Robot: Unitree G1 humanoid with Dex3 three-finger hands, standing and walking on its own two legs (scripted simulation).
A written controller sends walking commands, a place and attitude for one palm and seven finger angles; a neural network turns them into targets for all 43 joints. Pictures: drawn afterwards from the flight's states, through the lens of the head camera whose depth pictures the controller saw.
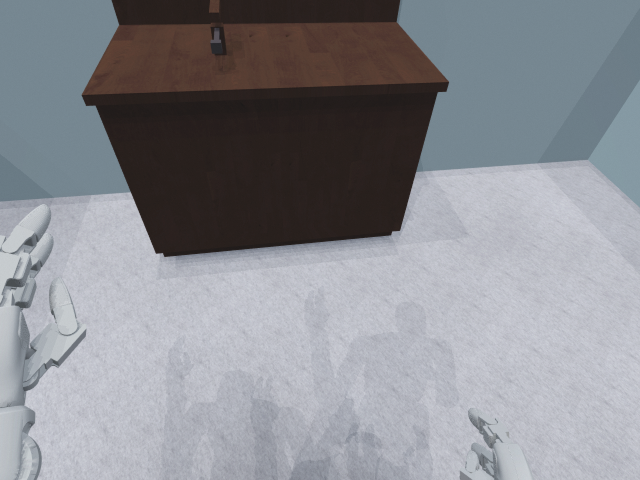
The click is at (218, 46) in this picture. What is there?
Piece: tap's lever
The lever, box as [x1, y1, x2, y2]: [210, 40, 222, 53]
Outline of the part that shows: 211,40 210,43 212,53 221,53 222,50 220,40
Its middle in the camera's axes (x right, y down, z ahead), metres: -0.29 -0.53 +1.06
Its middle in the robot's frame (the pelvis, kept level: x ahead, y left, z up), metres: +1.14 +0.37 +0.06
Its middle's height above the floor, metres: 0.83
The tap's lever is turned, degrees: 0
